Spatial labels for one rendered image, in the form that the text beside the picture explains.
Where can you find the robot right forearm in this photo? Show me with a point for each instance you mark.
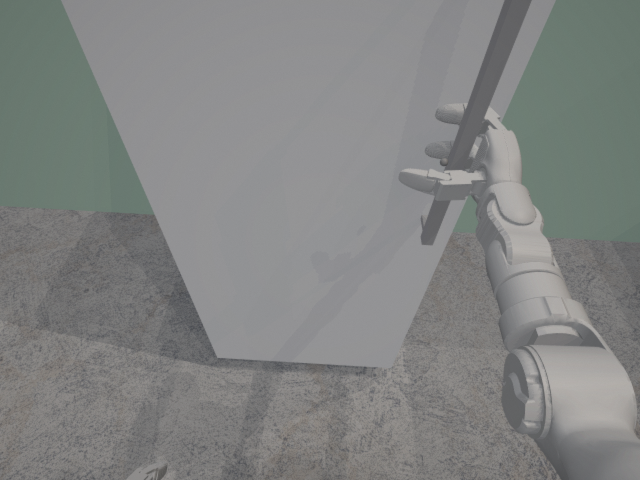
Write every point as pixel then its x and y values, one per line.
pixel 535 304

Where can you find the robot right hand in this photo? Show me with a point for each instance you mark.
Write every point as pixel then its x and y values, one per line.
pixel 498 158

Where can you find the fridge door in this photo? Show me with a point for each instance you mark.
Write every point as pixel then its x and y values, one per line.
pixel 268 136

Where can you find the handle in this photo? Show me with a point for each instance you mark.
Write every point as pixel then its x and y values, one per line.
pixel 502 41

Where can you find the robot right upper arm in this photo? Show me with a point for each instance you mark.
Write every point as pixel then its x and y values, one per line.
pixel 577 405

